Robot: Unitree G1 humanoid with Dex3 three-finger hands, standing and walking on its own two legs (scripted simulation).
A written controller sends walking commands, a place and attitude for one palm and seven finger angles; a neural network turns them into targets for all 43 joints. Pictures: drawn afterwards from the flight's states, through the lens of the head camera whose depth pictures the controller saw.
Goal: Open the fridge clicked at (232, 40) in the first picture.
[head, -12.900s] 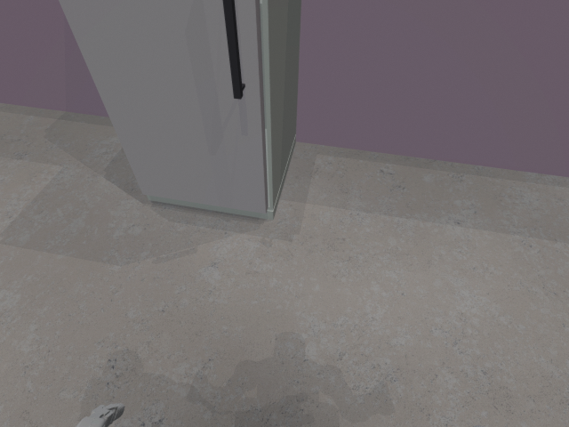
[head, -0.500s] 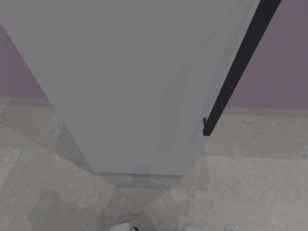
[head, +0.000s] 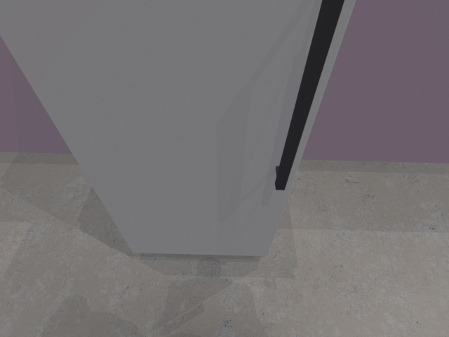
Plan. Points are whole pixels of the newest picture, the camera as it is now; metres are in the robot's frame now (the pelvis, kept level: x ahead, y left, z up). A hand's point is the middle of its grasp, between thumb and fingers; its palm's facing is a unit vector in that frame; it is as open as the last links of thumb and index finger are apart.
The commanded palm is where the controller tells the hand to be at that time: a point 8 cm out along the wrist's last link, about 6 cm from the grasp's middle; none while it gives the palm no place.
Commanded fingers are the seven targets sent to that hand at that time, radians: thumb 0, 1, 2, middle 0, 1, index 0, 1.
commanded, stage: come to a stop and stand still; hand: right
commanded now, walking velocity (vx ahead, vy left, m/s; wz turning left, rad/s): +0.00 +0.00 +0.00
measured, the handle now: (297, 109) +0.50 -0.12 +0.14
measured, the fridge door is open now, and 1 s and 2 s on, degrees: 0 0 0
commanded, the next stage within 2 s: look again from close up in 0.48 s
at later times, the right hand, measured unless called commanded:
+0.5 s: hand out of the picture -0.06 -0.14 -0.18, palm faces +0.04 +0.99 -0.14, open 7.4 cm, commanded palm none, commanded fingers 0.00 -0.90 -0.90 0.20 0.30 0.20 0.30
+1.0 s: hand out of the picture -0.01 -0.19 -0.17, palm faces +0.02 +0.98 -0.22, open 7.4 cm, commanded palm none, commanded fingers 0.00 -0.90 -0.90 0.20 0.30 0.20 0.30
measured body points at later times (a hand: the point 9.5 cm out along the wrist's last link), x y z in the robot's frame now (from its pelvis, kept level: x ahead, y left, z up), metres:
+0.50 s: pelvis -0.03 +0.01 +0.00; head -0.02 +0.00 +0.45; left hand -0.06 +0.21 -0.16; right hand -0.06 -0.20 -0.16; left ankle -0.01 +0.12 -0.74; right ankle +0.00 -0.09 -0.74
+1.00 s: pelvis -0.03 -0.01 +0.00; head -0.05 -0.01 +0.45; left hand +0.00 +0.23 -0.15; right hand -0.01 -0.24 -0.16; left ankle -0.01 +0.12 -0.74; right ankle +0.00 -0.09 -0.74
